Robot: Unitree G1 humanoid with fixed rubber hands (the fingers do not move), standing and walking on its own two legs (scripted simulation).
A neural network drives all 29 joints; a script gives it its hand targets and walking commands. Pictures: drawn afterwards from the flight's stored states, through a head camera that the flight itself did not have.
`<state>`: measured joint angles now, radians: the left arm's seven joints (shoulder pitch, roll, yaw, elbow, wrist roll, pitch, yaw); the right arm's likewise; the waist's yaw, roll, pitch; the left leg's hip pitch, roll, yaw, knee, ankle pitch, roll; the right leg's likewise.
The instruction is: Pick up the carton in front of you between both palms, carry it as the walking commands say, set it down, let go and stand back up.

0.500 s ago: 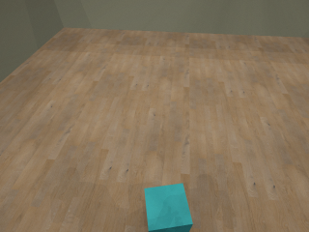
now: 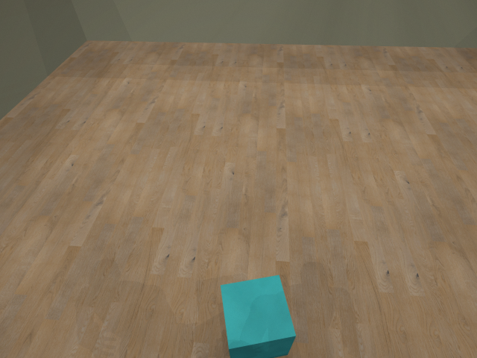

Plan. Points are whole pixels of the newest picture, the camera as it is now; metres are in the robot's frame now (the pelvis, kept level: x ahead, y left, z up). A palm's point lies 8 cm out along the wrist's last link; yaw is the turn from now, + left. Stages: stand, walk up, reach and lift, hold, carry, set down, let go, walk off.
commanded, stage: stand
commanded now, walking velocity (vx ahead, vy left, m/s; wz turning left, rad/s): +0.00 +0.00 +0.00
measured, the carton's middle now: (255, 321) +0.38 -0.03 -0.63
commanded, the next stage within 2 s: none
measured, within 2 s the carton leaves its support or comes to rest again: neither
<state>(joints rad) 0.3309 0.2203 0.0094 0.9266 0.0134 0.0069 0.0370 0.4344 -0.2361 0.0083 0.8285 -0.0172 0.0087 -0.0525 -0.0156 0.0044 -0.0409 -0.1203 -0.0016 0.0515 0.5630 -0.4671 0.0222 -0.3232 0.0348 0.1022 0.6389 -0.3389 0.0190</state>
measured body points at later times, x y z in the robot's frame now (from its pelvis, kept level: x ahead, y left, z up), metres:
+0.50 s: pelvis -0.02 +0.01 +0.01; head -0.02 +0.01 +0.46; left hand -0.03 +0.23 -0.15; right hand -0.07 -0.23 -0.15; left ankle -0.10 +0.10 -0.72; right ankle +0.00 -0.14 -0.72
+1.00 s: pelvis -0.03 +0.02 +0.01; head -0.03 +0.02 +0.46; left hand -0.06 +0.23 -0.15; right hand -0.09 -0.20 -0.15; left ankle -0.10 +0.10 -0.72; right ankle +0.00 -0.14 -0.72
